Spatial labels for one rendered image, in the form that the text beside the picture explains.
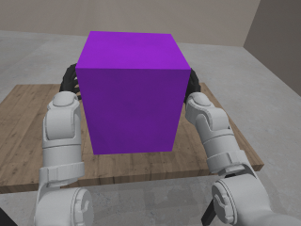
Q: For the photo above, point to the robot left upper arm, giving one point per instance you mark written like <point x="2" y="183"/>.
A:
<point x="65" y="207"/>

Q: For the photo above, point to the left robot hand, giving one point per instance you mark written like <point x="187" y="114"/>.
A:
<point x="68" y="82"/>

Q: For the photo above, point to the robot right upper arm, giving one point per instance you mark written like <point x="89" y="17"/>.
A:
<point x="241" y="201"/>

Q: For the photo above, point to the carton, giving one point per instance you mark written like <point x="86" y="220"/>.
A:
<point x="132" y="87"/>

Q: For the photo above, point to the left robot forearm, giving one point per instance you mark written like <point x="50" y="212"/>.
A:
<point x="61" y="143"/>

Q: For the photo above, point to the right robot hand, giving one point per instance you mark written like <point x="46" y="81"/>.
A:
<point x="193" y="85"/>

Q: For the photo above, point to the right robot forearm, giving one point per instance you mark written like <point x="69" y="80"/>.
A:
<point x="220" y="145"/>

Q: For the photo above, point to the table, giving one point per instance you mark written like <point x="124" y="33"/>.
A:
<point x="21" y="154"/>

